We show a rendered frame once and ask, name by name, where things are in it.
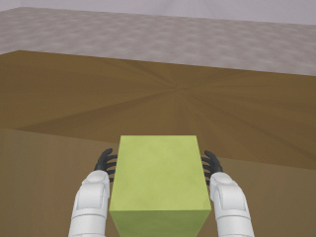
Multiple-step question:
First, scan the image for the left robot hand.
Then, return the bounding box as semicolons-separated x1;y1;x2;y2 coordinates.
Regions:
94;148;118;183

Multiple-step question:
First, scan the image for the robot left forearm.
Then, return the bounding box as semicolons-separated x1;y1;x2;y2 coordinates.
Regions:
68;170;110;237

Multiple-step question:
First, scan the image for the carton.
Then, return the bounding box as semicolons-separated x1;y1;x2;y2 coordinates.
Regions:
109;135;211;237

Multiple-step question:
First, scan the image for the right robot hand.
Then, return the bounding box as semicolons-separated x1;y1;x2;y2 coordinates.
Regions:
200;150;223;186

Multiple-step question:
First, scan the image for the robot right forearm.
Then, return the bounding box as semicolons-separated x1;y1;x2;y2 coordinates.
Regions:
209;172;255;237

